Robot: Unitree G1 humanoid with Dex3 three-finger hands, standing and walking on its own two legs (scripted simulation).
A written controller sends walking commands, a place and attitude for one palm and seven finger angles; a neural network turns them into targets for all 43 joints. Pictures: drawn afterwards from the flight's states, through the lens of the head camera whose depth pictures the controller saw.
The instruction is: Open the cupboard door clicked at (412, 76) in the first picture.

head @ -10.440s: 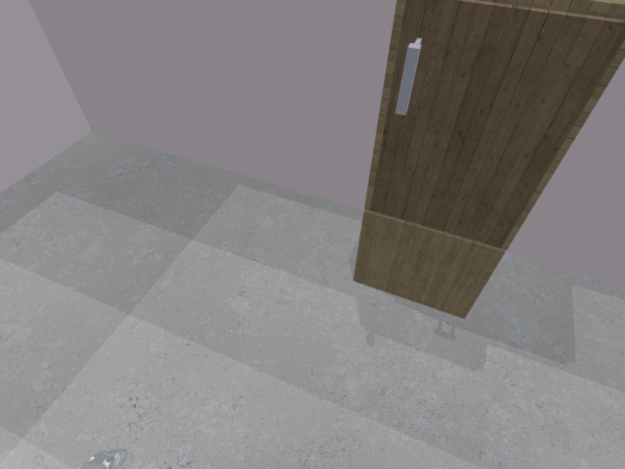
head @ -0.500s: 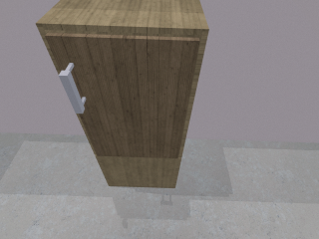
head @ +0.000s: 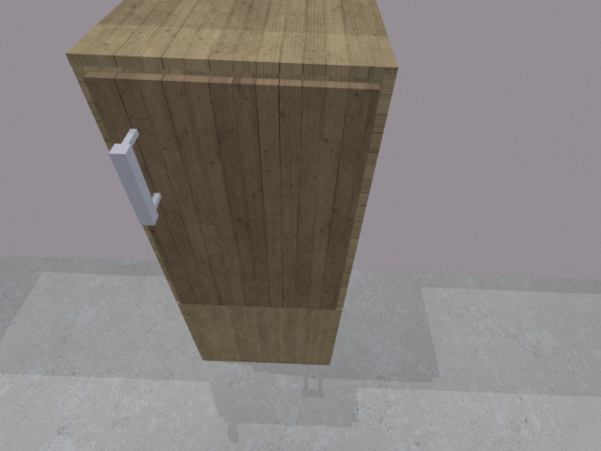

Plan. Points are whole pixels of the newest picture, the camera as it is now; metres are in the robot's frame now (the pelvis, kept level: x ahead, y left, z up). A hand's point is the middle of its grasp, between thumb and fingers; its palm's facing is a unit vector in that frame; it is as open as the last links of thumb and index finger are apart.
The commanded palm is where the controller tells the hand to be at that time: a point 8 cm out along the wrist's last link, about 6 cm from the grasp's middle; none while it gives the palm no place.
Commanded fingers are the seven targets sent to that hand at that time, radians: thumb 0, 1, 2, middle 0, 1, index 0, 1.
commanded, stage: look again from close up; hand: left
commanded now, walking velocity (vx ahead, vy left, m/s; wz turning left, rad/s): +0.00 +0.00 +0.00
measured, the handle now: (140, 178) +0.47 +0.29 +0.09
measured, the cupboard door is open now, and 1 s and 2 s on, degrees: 0 0 0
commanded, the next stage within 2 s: shuffle to correct the standing spot in 0.60 s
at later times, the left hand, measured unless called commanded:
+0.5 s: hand out of the picture +0.03 +0.21 -0.18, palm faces -0.02 -0.97 -0.23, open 7.3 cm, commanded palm none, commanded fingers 0.00 0.90 0.90 -0.20 -0.30 -0.20 -0.30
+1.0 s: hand out of the picture +0.01 +0.22 -0.19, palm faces +0.02 -0.97 -0.26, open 7.3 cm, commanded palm none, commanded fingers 0.00 0.90 0.90 -0.20 -0.30 -0.20 -0.30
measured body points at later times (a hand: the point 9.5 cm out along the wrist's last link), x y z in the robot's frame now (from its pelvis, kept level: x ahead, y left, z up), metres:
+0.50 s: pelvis +0.00 +0.03 -0.01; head +0.01 +0.02 +0.44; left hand +0.04 +0.26 -0.16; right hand +0.00 -0.19 -0.17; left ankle +0.00 +0.13 -0.74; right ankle -0.04 -0.10 -0.74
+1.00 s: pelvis -0.03 +0.03 -0.02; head +0.02 +0.02 +0.43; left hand +0.01 +0.27 -0.17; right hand +0.03 -0.21 -0.17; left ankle +0.00 +0.13 -0.74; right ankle -0.04 -0.10 -0.74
